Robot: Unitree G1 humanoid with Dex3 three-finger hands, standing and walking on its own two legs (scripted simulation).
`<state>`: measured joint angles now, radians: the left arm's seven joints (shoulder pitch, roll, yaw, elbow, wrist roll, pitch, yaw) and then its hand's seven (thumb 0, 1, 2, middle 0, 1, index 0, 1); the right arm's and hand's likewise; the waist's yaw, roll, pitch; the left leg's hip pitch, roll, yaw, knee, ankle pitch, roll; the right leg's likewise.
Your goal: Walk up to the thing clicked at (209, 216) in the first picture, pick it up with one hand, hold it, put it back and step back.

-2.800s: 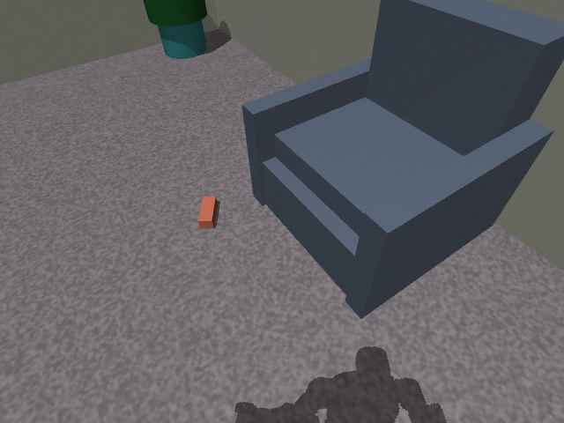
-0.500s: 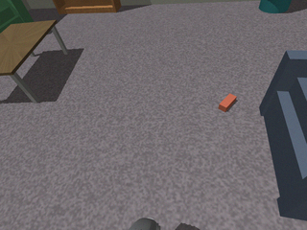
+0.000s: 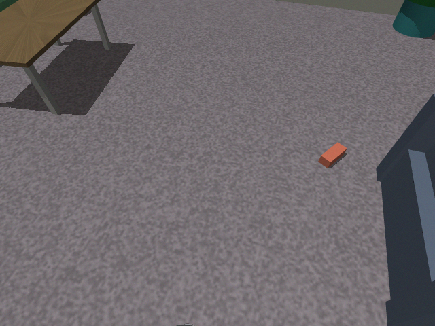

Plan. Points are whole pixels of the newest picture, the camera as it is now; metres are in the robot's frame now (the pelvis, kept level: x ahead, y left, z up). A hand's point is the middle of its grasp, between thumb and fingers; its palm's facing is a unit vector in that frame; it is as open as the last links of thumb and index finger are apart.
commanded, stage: walk up
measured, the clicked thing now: (332, 155) +1.09 -0.62 -0.72
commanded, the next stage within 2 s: stand in 0.56 s
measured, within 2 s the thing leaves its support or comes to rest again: neither
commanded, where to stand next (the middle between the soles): +0.05 -0.01 m, yaw -1 degrees
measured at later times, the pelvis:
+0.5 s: pelvis +0.00 +0.00 +0.02, yaw +3 degrees
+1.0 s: pelvis +0.00 -0.01 +0.03, yaw +1 degrees
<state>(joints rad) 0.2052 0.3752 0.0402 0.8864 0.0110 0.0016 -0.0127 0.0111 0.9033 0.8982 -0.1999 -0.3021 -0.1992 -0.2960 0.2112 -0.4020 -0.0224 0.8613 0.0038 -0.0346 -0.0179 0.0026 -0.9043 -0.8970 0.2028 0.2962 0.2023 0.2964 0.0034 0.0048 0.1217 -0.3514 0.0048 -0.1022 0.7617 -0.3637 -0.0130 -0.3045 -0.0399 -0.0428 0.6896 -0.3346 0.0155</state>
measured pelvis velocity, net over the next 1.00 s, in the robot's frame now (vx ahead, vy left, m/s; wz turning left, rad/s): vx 0.00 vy -0.01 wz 0.01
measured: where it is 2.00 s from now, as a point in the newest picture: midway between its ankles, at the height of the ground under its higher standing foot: outside the picture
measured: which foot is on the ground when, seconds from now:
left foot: down 0.00-1.00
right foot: down 0.00-1.00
